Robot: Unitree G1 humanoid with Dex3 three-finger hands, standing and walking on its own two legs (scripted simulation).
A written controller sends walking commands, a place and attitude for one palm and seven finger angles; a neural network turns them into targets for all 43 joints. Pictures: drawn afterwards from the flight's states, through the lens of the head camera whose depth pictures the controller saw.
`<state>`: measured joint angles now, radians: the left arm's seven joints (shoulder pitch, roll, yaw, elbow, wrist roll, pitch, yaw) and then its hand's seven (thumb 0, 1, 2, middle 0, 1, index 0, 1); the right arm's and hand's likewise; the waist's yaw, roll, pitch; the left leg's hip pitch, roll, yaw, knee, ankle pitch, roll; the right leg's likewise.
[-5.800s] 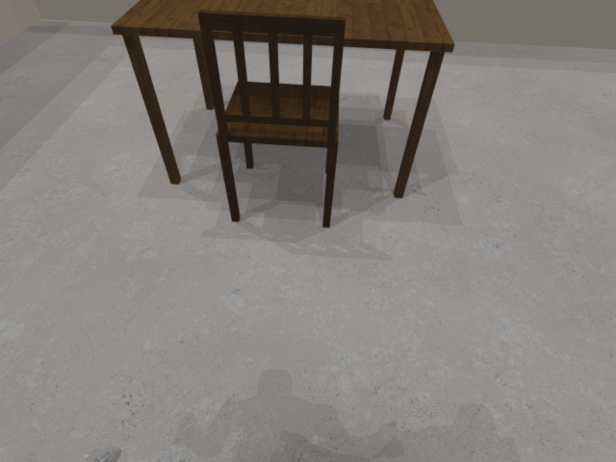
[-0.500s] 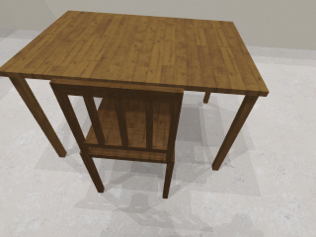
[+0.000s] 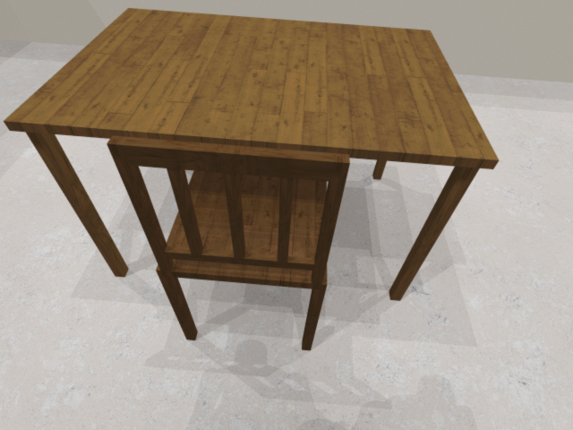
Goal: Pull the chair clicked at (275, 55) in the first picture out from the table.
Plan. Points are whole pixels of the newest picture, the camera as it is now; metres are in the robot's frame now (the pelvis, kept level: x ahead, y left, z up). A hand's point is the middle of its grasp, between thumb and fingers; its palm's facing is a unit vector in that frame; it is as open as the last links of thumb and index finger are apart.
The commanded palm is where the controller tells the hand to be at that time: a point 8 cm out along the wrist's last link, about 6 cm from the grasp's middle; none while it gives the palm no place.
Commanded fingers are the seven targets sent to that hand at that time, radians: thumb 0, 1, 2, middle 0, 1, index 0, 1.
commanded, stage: look again from close up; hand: left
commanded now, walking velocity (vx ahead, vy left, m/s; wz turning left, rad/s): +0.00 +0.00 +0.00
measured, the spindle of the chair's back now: (236, 218) +0.53 +0.14 -0.09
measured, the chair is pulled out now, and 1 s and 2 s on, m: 0.00 0.00 0.00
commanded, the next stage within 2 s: shuffle to correct the standing spot in 1.28 s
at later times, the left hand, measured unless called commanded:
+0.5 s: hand out of the picture -0.04 +0.15 -0.18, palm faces +0.02 -0.99 -0.17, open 7.4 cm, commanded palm none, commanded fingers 0.00 0.90 0.90 -0.20 -0.30 -0.20 -0.30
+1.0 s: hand out of the picture -0.03 +0.13 -0.17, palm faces +0.02 -0.99 -0.17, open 7.4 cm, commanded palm none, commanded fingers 0.00 0.90 0.90 -0.20 -0.30 -0.20 -0.30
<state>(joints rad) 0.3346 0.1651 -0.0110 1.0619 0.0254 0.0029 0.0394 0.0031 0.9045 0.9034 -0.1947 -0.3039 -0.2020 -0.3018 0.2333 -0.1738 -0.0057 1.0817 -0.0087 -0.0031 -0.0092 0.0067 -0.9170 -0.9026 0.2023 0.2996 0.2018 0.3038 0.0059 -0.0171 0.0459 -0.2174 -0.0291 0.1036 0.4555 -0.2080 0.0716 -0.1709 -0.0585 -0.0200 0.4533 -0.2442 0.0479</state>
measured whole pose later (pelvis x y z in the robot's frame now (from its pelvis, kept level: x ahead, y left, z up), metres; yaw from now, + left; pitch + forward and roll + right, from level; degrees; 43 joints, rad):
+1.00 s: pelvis -0.01 -0.02 +0.00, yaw -1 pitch -2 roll +0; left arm 0.35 0.11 0.00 1.11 0.02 -0.02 0.05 0.00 0.91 0.90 -0.19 -0.30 -0.20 -0.30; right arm 0.29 -0.13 -0.01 1.14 -0.01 0.00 -0.02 0.01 -0.91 -0.90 0.20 0.30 0.20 0.30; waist -0.01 0.00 0.03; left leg -0.22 0.00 0.10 0.42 -0.18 0.04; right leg -0.19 -0.03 -0.02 0.44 -0.23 0.02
